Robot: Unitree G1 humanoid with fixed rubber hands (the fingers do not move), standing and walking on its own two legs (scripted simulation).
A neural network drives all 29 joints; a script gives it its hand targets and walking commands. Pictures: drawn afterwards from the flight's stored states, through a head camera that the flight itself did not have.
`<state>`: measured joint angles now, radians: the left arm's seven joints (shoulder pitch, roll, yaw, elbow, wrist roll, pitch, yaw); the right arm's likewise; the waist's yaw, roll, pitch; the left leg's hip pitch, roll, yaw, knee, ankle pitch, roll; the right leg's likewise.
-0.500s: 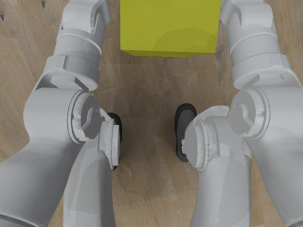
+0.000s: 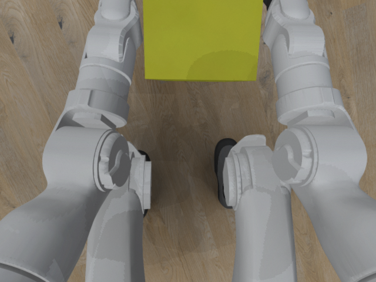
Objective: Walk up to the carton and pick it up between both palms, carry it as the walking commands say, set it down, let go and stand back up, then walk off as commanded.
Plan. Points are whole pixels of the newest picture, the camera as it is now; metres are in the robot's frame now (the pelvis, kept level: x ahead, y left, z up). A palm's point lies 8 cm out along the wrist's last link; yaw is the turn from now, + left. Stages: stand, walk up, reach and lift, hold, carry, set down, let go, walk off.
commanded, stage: reach and lift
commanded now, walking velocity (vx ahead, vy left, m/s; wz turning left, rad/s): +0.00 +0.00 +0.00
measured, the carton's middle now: (199, 3) +0.55 -0.05 -0.21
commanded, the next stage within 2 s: none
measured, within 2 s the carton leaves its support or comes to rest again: neither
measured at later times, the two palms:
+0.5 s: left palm out of the picture +0.55 +0.07 -0.07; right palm out of the picture +0.53 -0.17 -0.07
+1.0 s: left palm out of the picture +0.54 +0.07 -0.01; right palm out of the picture +0.52 -0.16 -0.01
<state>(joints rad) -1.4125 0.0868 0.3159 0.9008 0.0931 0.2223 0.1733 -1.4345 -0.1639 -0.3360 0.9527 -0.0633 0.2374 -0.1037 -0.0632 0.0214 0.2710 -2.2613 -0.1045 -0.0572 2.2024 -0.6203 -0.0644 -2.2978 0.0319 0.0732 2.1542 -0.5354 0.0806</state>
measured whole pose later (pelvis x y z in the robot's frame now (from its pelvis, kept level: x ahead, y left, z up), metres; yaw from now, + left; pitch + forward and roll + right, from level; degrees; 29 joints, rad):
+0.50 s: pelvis +0.00 -0.01 +0.04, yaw +1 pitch +42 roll +1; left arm -1.38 -0.01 0.47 0.80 0.26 0.31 0.13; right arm -1.35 -0.04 -0.48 0.76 -0.25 0.34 -0.13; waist -0.05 0.03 0.13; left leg -2.19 -0.09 -0.05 2.04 -0.59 -0.07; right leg -2.24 0.04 0.08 2.01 -0.51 0.06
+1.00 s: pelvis +0.00 +0.00 +0.08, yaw +0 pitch +42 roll +1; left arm -1.26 -0.07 0.48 0.70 0.28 0.34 0.12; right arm -1.25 0.03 -0.52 0.68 -0.28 0.37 -0.10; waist -0.06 0.03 0.05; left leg -2.07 -0.09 -0.05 1.91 -0.58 -0.05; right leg -2.11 0.03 0.09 1.88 -0.50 0.07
